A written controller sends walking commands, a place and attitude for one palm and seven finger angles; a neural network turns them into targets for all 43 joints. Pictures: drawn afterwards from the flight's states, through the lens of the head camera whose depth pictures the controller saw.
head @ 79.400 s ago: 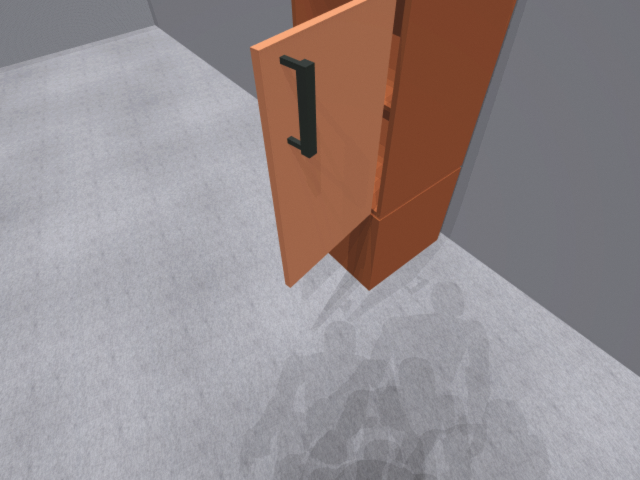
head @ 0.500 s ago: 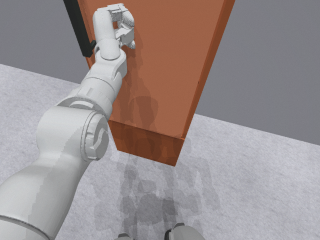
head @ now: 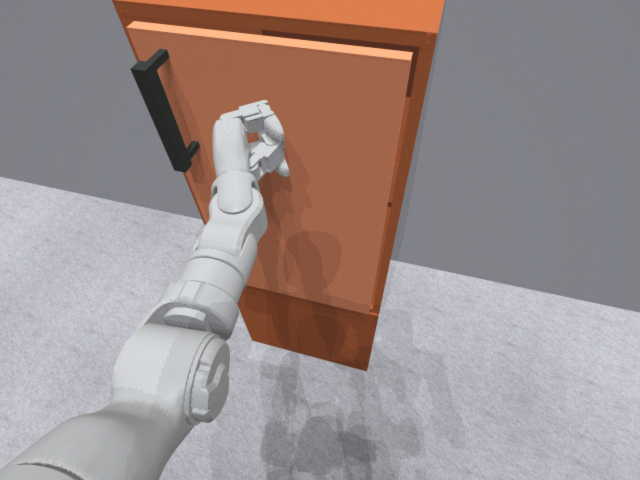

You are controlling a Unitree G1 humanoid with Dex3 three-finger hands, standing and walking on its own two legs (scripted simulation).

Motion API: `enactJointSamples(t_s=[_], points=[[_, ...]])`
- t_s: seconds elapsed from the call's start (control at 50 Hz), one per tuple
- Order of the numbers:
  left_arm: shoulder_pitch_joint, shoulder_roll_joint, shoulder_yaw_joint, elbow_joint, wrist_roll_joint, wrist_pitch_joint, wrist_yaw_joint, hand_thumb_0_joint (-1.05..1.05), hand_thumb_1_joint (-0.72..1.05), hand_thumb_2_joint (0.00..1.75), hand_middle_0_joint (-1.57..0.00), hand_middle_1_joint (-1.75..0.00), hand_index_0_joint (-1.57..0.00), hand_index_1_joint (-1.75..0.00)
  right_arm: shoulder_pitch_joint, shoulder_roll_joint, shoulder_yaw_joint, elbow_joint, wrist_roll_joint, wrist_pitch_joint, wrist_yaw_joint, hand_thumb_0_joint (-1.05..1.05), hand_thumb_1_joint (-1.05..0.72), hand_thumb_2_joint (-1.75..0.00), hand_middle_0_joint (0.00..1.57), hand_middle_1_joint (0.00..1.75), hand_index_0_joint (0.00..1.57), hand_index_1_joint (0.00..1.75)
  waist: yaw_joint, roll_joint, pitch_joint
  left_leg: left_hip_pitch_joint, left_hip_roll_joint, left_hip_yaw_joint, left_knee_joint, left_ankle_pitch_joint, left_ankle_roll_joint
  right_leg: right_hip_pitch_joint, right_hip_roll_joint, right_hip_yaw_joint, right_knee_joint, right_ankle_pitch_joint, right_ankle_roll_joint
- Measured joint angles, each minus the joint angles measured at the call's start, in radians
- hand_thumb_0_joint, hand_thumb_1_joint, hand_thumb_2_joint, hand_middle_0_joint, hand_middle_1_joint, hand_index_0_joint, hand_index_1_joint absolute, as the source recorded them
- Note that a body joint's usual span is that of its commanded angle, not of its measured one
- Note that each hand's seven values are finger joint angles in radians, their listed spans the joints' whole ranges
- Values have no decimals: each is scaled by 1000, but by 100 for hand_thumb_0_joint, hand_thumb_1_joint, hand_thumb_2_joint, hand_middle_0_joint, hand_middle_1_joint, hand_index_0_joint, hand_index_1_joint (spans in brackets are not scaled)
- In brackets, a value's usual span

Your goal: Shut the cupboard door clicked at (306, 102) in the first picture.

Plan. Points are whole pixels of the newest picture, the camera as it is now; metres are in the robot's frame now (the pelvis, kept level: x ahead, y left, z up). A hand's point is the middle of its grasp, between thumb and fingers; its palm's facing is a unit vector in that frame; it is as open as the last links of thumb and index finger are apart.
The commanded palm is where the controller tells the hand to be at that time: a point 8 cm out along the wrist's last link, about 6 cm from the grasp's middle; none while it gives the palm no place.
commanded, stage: pull the fist back off the door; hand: left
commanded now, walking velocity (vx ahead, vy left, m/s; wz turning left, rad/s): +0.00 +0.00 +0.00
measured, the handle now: (172, 114) +0.57 +0.16 +0.16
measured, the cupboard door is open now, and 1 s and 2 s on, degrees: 0 0 0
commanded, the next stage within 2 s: draw the hand back to the body in 0.10 s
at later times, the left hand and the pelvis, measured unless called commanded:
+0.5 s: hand (232, 189) +0.41 +0.07 +0.16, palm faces +0.12 -0.99 -0.01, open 3.1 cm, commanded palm +0.36 +0.12 +0.17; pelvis +0.00 -0.03 +0.01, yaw +1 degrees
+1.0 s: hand (91, 315) +0.27 +0.18 +0.16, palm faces +0.21 -0.95 -0.24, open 3.3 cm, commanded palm +0.23 +0.23 +0.18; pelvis +0.00 +0.00 +0.02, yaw +2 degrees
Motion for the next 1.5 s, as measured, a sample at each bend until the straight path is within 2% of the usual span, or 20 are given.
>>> enactJointSamples(t_s=[0.1,0.2,0.26,0.34,0.42,0.52,0.6,0.74,0.76,0.84,0.94,1.06,1.36,1.5], points=[[114,-27,-49,-144,-8,67,4,2,91,90,-130,-150,-130,-150,-78,18,4,-23,18,11,-15,1,-91,-90,20,30,20,30,36,3,9,78,2,-8,-40,10,-9,76,3,-7,-30,1,-8],[119,-30,-93,-170,-25,122,-6,2,90,90,-130,-150,-130,-150,-167,26,19,-31,33,18,-38,1,-91,-90,20,30,20,30,66,-5,28,121,0,-33,-63,27,-18,126,0,-31,-49,6,-17],[93,-32,-111,-150,-37,135,-17,2,90,90,-130,-150,-130,-150,-204,25,26,-36,41,18,-49,1,-91,-90,20,30,20,30,78,-9,35,130,-3,-47,-70,36,-23,139,-3,-45,-55,10,-22],[105,-30,-88,-154,-54,137,-54,2,90,90,-130,-150,-130,-150,-227,26,39,-49,48,30,-59,1,-91,-90,20,30,20,30,89,-18,31,147,-3,-46,-90,49,-28,149,-2,-44,-62,16,-26],[203,-4,-65,-236,-56,137,-93,2,90,90,-130,-150,-130,-150,-219,27,46,-71,60,48,-66,1,-90,-90,20,30,20,30,94,-16,29,176,3,-36,-111,55,-30,171,4,-34,-76,22,-29],[377,41,-70,-415,-75,165,-145,2,90,90,-130,-150,-130,-150,-195,24,47,-81,79,66,-80,1,-90,-90,20,30,20,30,108,-8,42,225,9,-30,-133,59,-30,219,12,-27,-102,31,-30],[497,67,-87,-565,-100,206,-190,2,90,90,-130,-150,-130,-150,-183,18,47,-70,91,66,-99,2,-90,-90,20,30,20,30,125,-3,52,261,10,-35,-142,60,-28,263,13,-32,-124,37,-28],[634,104,-83,-750,-132,297,-250,2,90,90,-127,-147,-128,-148,-214,15,61,-64,99,56,-123,2,-90,-90,20,30,20,30,144,2,55,309,4,-42,-151,61,-20,322,7,-37,-152,45,-19],[663,116,-90,-783,-116,290,-249,2,90,90,-126,-146,-127,-146,-225,16,63,-68,95,54,-122,2,-90,-90,20,30,20,30,142,3,57,317,2,-41,-156,62,-18,330,5,-36,-155,46,-16],[817,164,-118,-921,-64,190,-241,2,90,90,-119,-138,-120,-139,-259,28,67,-96,77,50,-109,2,-90,-90,20,30,20,30,136,7,73,353,-8,-33,-192,77,-11,359,-3,-27,-180,56,-7],[953,199,-121,-1027,-31,124,-240,2,90,90,-108,-126,-109,-127,-274,41,73,-112,67,64,-105,2,-90,-90,20,30,20,30,156,3,96,381,-15,-34,-221,90,-1,393,-10,-27,-217,73,2],[1066,227,-70,-1121,-20,103,-225,2,90,90,-93,-109,-94,-110,-266,48,78,-107,56,70,-105,2,-90,-90,20,30,20,30,175,11,107,398,-25,-37,-236,92,10,417,-19,-29,-242,79,14],[1350,291,117,-1299,-25,81,-202,2,89,90,-52,-64,-53,-65,-226,44,54,-87,49,56,-107,2,-90,-90,20,30,20,30,182,20,90,402,-36,-33,-226,71,27,430,-30,-24,-252,69,34],[1430,319,207,-1316,-26,73,-181,2,89,90,-34,-44,-34,-45,-217,32,37,-78,52,31,-113,2,-90,-90,20,30,20,30,196,19,88,394,-37,-37,-214,66,28,429,-32,-29,-251,69,36]])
